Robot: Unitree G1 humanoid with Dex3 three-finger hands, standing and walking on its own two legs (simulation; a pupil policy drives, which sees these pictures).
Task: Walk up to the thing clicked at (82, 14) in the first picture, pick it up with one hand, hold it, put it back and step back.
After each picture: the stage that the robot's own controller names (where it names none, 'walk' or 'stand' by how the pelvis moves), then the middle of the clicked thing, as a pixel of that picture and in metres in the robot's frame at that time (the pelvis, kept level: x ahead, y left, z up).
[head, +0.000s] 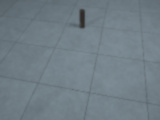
stand; (82, 19) +1.81 -0.04 -0.66
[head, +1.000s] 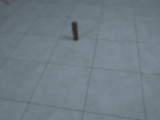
walk; (75, 31) +1.68 +0.19 -0.65
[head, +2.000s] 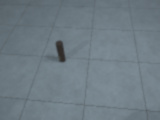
walk; (60, 52) +1.13 +0.26 -0.65
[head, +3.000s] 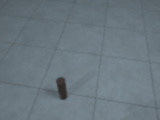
walk; (62, 89) +0.70 +0.20 -0.64
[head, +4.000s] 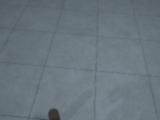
walk; out of the picture +0.44 +0.18 -0.64
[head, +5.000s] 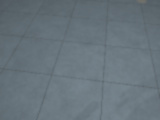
stand; out of the picture +0.39 +0.18 -0.65
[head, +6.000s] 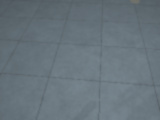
stand; out of the picture +0.40 +0.20 -0.66
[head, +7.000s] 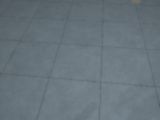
stand; out of the picture +0.39 +0.20 -0.66
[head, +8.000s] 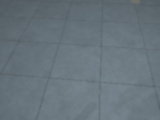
stand; out of the picture +0.39 +0.20 -0.66
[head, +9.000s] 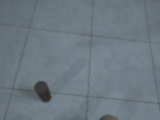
go down; (43, 92) +0.43 +0.18 -0.50
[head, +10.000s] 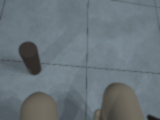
go down; (31, 60) +0.49 +0.18 -0.28
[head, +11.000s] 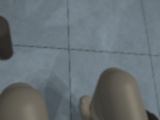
close in; (0, 42) +0.48 +0.21 -0.20
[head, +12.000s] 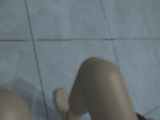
close; out of the picture +0.48 +0.24 -0.17
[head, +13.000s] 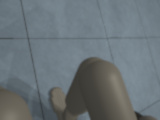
lift; out of the picture +0.47 +0.25 -0.17
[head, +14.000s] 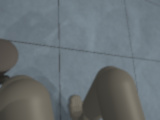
lift; out of the picture +0.36 +0.22 -0.14
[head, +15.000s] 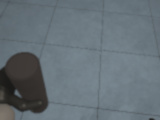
lift; (32, 88) +0.31 +0.16 +0.05
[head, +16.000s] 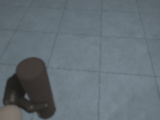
hold; (40, 93) +0.31 +0.14 +0.05
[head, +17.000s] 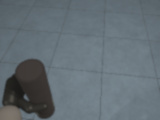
hold; (39, 93) +0.31 +0.15 +0.04
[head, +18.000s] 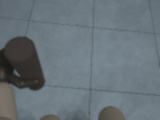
crouch; (29, 69) +0.39 +0.15 -0.02
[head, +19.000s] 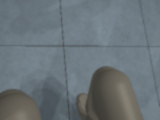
lower; out of the picture +0.49 +0.22 -0.09
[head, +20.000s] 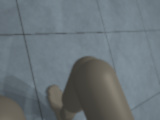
lower; out of the picture +0.47 +0.24 -0.18
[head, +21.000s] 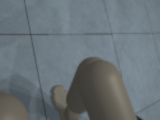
lower; out of the picture +0.46 +0.24 -0.17
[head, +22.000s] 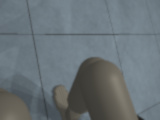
lower; out of the picture +0.45 +0.24 -0.17
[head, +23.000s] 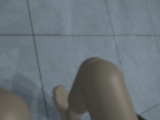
lower; out of the picture +0.45 +0.24 -0.17
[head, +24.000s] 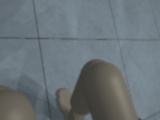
open; out of the picture +0.46 +0.21 -0.18
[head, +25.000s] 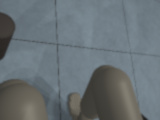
stand; out of the picture +0.46 +0.20 -0.19
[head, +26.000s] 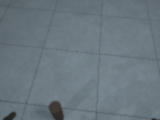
stand; (57, 112) +0.40 +0.15 -0.54
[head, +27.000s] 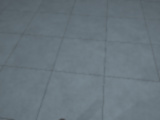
stand; out of the picture +0.40 +0.14 -0.60
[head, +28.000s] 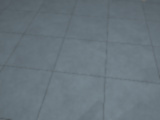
stand; out of the picture +0.39 +0.13 -0.60
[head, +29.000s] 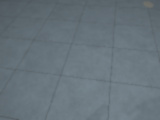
stand; out of the picture +0.42 +0.13 -0.65
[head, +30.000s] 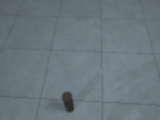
walk; (68, 102) +0.50 +0.12 -0.63
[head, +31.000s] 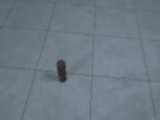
walk; (62, 72) +0.75 +0.14 -0.62
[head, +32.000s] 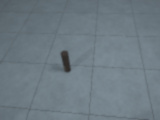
stand; (66, 62) +1.04 +0.22 -0.64
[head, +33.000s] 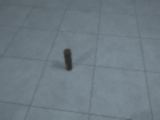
stand; (68, 60) +1.04 +0.15 -0.66
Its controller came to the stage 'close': yes
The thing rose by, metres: 0.69
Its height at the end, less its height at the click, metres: +0.00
